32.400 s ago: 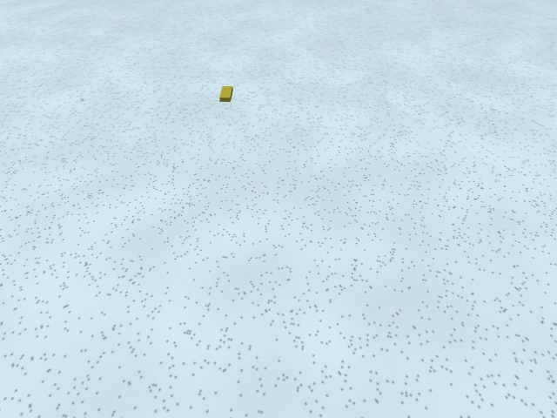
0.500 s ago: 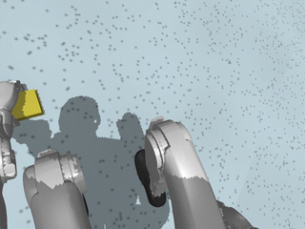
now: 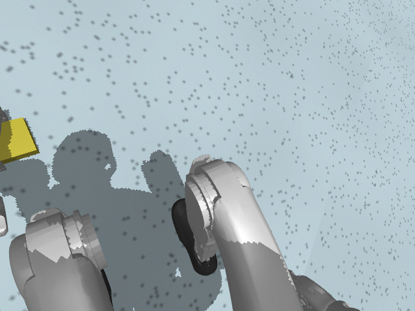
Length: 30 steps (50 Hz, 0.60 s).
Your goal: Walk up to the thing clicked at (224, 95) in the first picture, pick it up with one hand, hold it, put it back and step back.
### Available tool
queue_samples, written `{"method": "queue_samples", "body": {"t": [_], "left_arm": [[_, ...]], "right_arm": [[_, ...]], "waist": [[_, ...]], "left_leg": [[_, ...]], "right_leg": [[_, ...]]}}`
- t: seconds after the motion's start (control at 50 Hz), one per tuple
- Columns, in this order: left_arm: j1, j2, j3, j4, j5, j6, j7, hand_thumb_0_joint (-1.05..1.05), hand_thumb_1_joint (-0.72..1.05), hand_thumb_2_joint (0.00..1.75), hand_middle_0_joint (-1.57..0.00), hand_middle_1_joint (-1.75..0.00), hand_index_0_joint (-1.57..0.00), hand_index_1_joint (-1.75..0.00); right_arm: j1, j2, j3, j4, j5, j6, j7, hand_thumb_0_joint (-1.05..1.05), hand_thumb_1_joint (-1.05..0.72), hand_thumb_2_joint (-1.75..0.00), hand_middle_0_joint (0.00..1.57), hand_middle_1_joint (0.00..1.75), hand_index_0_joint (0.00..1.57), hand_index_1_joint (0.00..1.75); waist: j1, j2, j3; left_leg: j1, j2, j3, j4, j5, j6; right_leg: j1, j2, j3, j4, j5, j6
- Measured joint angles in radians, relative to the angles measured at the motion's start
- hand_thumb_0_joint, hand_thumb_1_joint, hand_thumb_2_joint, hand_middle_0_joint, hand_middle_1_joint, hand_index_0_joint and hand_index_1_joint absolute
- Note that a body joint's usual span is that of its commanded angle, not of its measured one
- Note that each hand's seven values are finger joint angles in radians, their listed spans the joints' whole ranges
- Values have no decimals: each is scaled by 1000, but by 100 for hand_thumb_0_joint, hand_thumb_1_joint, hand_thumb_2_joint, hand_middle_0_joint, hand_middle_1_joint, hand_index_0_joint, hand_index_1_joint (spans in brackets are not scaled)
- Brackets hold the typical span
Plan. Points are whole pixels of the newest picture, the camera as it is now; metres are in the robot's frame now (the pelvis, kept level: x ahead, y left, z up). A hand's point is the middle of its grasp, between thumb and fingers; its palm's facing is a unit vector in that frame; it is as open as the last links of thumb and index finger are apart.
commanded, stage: rest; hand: left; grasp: from above
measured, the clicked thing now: out of the picture +0.45 +0.27 -0.28
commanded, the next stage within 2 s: open in 0.10 s
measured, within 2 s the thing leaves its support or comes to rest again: neither
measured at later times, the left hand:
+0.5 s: hand out of the picture +0.44 +0.26 -0.25, palm faces -0.45 -0.12 -0.88, open 10.6 cm
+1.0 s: hand out of the picture +0.45 +0.26 -0.26, palm faces -0.46 -0.13 -0.88, open 13.6 cm
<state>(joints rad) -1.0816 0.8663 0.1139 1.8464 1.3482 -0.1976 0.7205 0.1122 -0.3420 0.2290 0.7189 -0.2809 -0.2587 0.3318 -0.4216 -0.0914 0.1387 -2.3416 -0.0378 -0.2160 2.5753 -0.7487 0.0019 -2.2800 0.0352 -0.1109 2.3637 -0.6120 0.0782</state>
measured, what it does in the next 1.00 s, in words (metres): stands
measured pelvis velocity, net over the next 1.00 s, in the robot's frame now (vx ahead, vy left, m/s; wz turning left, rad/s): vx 0.00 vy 0.00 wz -0.02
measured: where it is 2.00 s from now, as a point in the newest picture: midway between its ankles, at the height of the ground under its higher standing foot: (154, 280)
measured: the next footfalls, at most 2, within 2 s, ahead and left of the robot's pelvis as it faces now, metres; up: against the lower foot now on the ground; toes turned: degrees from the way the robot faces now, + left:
none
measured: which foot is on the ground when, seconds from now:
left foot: down 0.00-1.00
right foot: down 0.00-1.00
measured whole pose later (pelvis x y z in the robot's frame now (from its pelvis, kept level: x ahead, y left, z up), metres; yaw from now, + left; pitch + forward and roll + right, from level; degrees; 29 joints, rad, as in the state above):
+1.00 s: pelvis +0.00 +0.00 +0.01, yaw -1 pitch +29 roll -16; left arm -1.09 0.94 0.07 1.80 1.30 -0.20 0.70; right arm 0.12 -0.36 0.29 0.65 -0.27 -0.29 0.35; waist -0.44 -0.12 0.19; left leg -2.32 -0.03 -0.25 2.55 -0.75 0.00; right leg -2.24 0.03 -0.14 2.31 -0.61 0.08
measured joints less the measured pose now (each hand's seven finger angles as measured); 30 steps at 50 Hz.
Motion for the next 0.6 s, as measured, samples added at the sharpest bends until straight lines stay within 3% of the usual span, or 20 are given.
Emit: {"method": "queue_samples", "body": {"t": [0.28, 0.6], "left_arm": [[-17, 39, -31, 24, -5, -14, -4, 3, 3, 39, -81, -36, -76, -37], [-13, 50, -60, 3, -17, -5, 16, 1, -10, 65, -57, -61, -50, -61]], "right_arm": [[3, -13, 44, -23, 1, -9, -4, 0, -90, -90, 20, 30, 20, 30], [-6, -17, 58, -39, -2, -24, -5, 0, -90, -90, 20, 30, 20, 30]], "waist": [[-13, -19, 21], [-16, -35, 30]], "left_leg": [[10, 3, -13, -4, 14, 2], [17, 5, -19, -24, 21, 6]], "right_leg": [[17, 5, -12, -17, 19, 0], [32, 5, -21, -45, 25, -5]]}}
